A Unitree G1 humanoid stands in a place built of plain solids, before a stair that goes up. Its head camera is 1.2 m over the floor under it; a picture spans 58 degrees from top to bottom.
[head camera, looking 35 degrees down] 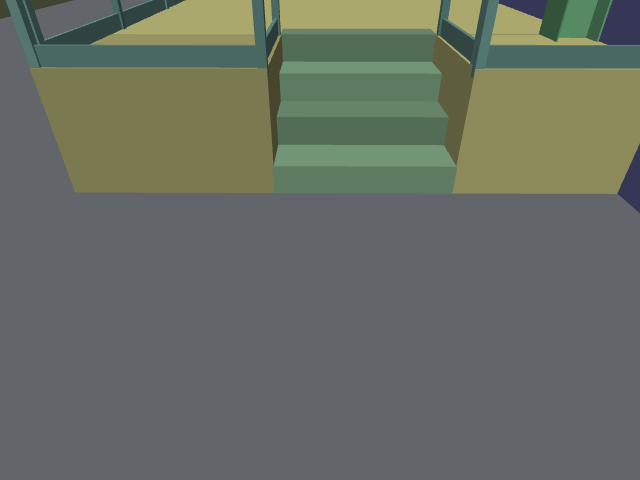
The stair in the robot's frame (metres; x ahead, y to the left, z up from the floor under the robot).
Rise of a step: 0.17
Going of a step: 0.30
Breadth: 1.02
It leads straight ahead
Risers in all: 4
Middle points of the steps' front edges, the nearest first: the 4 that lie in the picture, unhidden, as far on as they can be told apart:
2.17 -0.25 0.17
2.47 -0.25 0.34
2.77 -0.25 0.51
3.07 -0.25 0.68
